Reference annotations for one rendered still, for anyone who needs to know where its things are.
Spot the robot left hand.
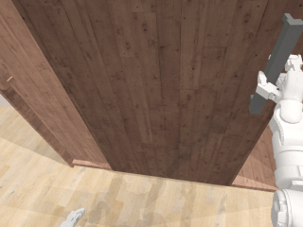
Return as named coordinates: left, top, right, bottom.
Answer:
left=60, top=208, right=85, bottom=227

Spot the right robot forearm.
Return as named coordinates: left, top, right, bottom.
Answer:
left=269, top=99, right=303, bottom=192

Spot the wardrobe door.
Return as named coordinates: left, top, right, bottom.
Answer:
left=11, top=0, right=303, bottom=186
left=0, top=0, right=108, bottom=164

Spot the right robot upper arm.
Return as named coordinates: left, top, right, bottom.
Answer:
left=271, top=188, right=303, bottom=227

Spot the robot right hand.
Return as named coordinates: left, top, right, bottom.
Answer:
left=256, top=54, right=303, bottom=104

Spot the handle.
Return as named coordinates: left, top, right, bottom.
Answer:
left=248, top=13, right=303, bottom=114
left=0, top=74, right=10, bottom=90

